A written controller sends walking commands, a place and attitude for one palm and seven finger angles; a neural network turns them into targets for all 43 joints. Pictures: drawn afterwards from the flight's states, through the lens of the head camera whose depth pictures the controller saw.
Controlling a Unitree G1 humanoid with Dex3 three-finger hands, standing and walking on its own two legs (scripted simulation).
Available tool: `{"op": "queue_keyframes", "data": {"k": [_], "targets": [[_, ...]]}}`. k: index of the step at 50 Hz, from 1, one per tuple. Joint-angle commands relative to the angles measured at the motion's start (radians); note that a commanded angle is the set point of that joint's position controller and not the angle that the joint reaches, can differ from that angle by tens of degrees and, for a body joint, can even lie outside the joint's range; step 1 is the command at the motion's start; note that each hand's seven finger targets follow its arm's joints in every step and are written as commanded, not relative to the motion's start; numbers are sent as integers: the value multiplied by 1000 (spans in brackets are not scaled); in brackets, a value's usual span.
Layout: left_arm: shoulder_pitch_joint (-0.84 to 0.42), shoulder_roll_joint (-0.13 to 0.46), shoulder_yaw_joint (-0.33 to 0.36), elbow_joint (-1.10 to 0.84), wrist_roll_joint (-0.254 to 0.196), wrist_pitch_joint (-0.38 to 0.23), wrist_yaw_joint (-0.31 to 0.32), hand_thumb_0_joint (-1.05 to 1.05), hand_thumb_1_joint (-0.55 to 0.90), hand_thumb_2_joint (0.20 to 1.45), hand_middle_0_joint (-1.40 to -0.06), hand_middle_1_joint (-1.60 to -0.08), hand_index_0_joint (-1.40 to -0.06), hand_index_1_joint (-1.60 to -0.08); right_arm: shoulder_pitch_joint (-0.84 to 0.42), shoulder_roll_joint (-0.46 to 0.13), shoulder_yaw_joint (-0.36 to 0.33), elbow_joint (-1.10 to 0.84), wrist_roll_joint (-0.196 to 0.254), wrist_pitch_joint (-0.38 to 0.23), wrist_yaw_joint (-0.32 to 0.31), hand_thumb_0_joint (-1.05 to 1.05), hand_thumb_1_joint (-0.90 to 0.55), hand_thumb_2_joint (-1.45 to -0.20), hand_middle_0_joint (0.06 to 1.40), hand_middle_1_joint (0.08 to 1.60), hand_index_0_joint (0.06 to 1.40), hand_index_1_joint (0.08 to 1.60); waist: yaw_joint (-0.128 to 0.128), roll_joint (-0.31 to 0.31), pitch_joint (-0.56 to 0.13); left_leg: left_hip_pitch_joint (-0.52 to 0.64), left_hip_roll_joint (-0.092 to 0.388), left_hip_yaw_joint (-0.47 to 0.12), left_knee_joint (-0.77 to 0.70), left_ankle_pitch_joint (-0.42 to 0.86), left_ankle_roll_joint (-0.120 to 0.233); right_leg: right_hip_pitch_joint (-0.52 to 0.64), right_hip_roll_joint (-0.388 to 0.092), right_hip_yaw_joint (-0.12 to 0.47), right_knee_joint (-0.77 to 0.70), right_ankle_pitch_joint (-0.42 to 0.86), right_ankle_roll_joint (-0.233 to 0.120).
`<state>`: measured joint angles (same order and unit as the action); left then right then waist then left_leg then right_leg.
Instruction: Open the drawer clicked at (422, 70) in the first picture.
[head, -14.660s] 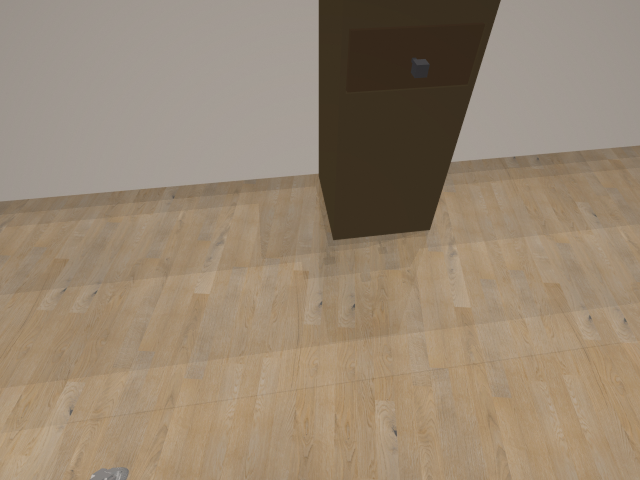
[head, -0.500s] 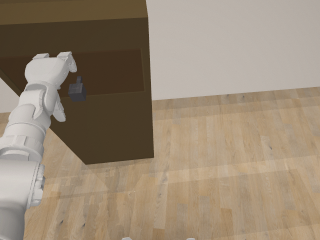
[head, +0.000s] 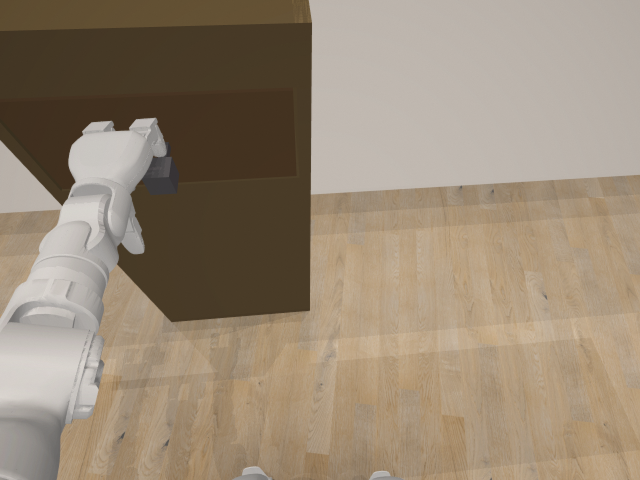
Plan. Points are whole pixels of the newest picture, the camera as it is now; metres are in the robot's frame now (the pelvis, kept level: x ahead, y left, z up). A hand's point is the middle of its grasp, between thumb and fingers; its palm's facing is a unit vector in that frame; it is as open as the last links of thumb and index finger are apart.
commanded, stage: lower the fingers behind the handle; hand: left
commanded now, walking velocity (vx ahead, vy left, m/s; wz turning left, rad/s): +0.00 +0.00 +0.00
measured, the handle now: (162, 165) +0.54 +0.21 +0.02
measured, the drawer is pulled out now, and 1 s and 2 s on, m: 0.00 0.00 0.00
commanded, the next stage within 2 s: lift the fingers back up to retry in 1.04 s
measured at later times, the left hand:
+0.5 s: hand (135, 189) +0.49 +0.23 +0.03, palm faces -0.06 -0.02 -1.00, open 13.9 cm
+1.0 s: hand (136, 191) +0.49 +0.23 +0.03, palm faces -0.04 -0.02 -1.00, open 14.1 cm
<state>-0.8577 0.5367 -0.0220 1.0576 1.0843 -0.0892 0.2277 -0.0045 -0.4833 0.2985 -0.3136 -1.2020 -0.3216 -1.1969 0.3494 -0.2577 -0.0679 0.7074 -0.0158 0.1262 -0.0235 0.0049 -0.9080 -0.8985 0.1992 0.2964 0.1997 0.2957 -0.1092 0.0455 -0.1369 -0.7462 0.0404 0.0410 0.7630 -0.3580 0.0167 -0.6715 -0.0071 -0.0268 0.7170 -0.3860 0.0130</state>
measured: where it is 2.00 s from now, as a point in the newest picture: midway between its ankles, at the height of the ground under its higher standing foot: outside the picture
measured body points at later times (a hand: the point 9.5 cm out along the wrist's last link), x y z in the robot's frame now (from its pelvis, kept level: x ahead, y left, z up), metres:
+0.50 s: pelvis -0.01 +0.00 -0.01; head +0.09 +0.00 +0.43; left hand +0.49 +0.23 +0.09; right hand -0.03 -0.27 -0.13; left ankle -0.01 +0.11 -0.71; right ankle -0.04 -0.13 -0.71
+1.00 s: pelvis -0.03 +0.01 -0.02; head +0.08 +0.01 +0.41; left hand +0.49 +0.23 +0.08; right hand -0.05 -0.27 -0.14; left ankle -0.01 +0.11 -0.71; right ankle -0.04 -0.13 -0.71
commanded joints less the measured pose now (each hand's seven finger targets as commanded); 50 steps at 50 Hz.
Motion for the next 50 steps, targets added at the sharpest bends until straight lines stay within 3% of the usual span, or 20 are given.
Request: {"op": "queue_keyframes", "data": {"k": [1, 2, 5, 8, 9, 11, 14, 16, 18, 20, 22, 26, 32, 34, 36, 39, 42, 45, 47, 50], "targets": [[-468, 268, 78, -158, 3, 4, 54, 0, -500, 300, -300, -1200, -300, -1200, 171, -168, -56, -35, 0, -3, -18, 0, -900, -900, 200, 300, 200, 300, -38, 33, -405, 361, -43, -22, -4, 470, 29, 78, 70, -10, -46, 397, -38], [-484, 306, 106, -164, 7, 0, 58, 0, -500, 300, -300, -1200, -300, -1200, 172, -172, -53, -36, -3, -4, -20, 0, -900, -900, 200, 300, 200, 300, -34, 23, -419, 346, -43, -23, 0, 474, 31, 94, 69, -7, -40, 408, -38], [-443, 251, 68, -132, 20, 12, 67, 0, -500, 300, -300, -1200, -300, -1200, 170, -163, -55, -41, -2, -5, -18, 0, -900, -900, 200, 300, 200, 300, -33, 53, -418, 354, -40, -23, 12, 488, 27, 53, 72, -13, -27, 393, -39], [-414, 265, 87, -128, 13, 18, 63, 0, -500, 300, -300, -1200, -300, -1200, 179, -166, -55, -46, -4, -4, -14, 0, -900, -900, 200, 300, 200, 300, -21, 47, -449, 349, -38, -19, 19, 510, 27, 79, 74, -11, -18, 420, -39], [-395, 231, 63, -115, 12, 24, 59, 0, -500, 300, -300, -1200, -300, -1200, 178, -163, -56, -49, -3, -2, -13, 0, -900, -900, 200, 300, 200, 300, -26, 40, -433, 345, -38, -19, 20, 510, 27, 70, 75, -13, -20, 419, -39], [-389, 251, 76, -101, 13, 28, 57, 0, -500, 300, -300, -1200, -300, -1200, 184, -168, -55, -45, -2, 0, -12, 0, -900, -900, 200, 300, 200, 300, -24, 19, -418, 314, -39, -16, 20, 475, 29, 75, 75, -12, -22, 406, -38], [-385, 221, 47, -69, 14, 35, 52, 0, -500, 300, -300, -1200, -300, -1200, 186, -168, -54, -42, 1, 0, -13, 0, -900, -900, 200, 300, 200, 300, -38, -2, -373, 283, -39, -14, 16, 423, 32, 51, 74, -11, -28, 374, -37], [-375, 253, 63, -49, 17, 39, 51, 0, -500, 300, -300, -1200, -300, -1200, 190, -172, -48, -44, 2, 2, -17, 0, -900, -900, 200, 300, 200, 300, -35, -8, -366, 258, -40, -14, 14, 398, 33, 54, 73, -10, -25, 360, -38], [-371, 253, 64, -53, 18, 32, 46, 0, -500, 300, -300, -1200, -300, -1200, 193, -172, -50, -44, 3, 1, -18, 0, -900, -900, 200, 300, 200, 300, -31, 2, -379, 258, -40, -12, 19, 402, 32, 53, 71, -9, -20, 363, -39], [-366, 224, 39, -38, 18, 32, 44, 0, -500, 300, -300, -1200, -300, -1200, 192, -170, -47, -47, 3, 1, -17, 0, -900, -900, 200, 300, 200, 300, -39, -2, -353, 238, -40, -11, 20, 370, 33, 33, 73, -10, -21, 338, -38], [-368, 246, 56, -30, 22, 31, 46, 0, -500, 300, -300, -1200, -300, -1200, 196, -173, -46, -44, 2, 2, -18, 0, -900, -900, 200, 300, 200, 300, -37, -3, -345, 225, -39, -17, 25, 355, 33, 14, 74, -12, -14, 313, -42], [-373, 222, 29, -2, 25, 41, 50, 0, -500, 300, -300, -1200, -300, -1200, 197, -173, -44, -48, 5, -5, -18, 0, -900, -900, 200, 300, 200, 300, -50, -2, -317, 199, -36, -16, 31, 291, 34, -31, 73, -14, -12, 253, -40], [-379, 230, 23, 49, 25, 58, 40, 0, -500, 300, -300, -1200, -300, -1200, 202, -180, -37, -49, 8, -8, -23, 0, -900, -900, 200, 300, 200, 300, -63, -28, -312, 150, -37, -17, 50, 252, 38, -57, 71, -13, 2, 227, -37], [-363, 275, 48, 51, 32, 63, 37, 0, -500, 300, -300, -1200, -300, -1200, 201, -182, -32, -59, 10, -6, -26, 0, -900, -900, 200, 300, 200, 300, -49, -17, -338, 139, -40, -16, 53, 235, 36, -49, 71, -10, 12, 215, -38], [-404, 230, 8, 39, 33, 66, 35, 0, -500, 300, -300, -1200, -300, -1200, 200, -177, -32, -64, 11, -10, -26, 0, -900, -900, 200, 300, 200, 300, -63, 7, -312, 148, -37, -19, 51, 215, 34, -86, 72, -17, 9, 183, -38], [-400, 265, 35, 38, 29, 70, 32, 0, -500, 300, -300, -1200, -300, -1200, 204, -180, -29, -64, 12, -11, -28, 0, -900, -900, 200, 300, 200, 300, -56, 1, -346, 153, -35, -25, 55, 228, 35, -78, 73, -18, 19, 188, -39], [-433, 230, 10, 25, 25, 69, 27, 0, -500, 300, -300, -1200, -300, -1200, 209, -178, -32, -63, 11, -13, -29, 0, -900, -900, 200, 300, 200, 300, -70, 2, -345, 172, -30, -33, 57, 233, 34, -100, 74, -23, 18, 177, -38], [-405, 245, 28, 18, 19, 67, 25, 0, -500, 300, -300, -1200, -300, -1200, 207, -178, -29, -67, 9, -15, -26, 0, -900, -900, 200, 300, 200, 300, -51, 22, -368, 178, -31, -32, 57, 233, 33, -90, 76, -23, 22, 174, -39], [-413, 236, 22, 29, 16, 66, 23, 0, -500, 300, -300, -1200, -300, -1200, 208, -178, -29, -65, 10, -16, -28, 0, -900, -900, 200, 300, 200, 300, -65, -16, -345, 160, -31, -35, 57, 218, 36, -94, 77, -23, 15, 166, -38], [-435, 231, 3, 43, 21, 69, 27, 0, -500, 300, -300, -1200, -300, -1200, 205, -180, -24, -65, 14, -19, -31, 0, -900, -900, 200, 300, 200, 300, -76, -14, -304, 130, -33, -34, 51, 163, 37, -119, 74, -22, 11, 128, -35]]}}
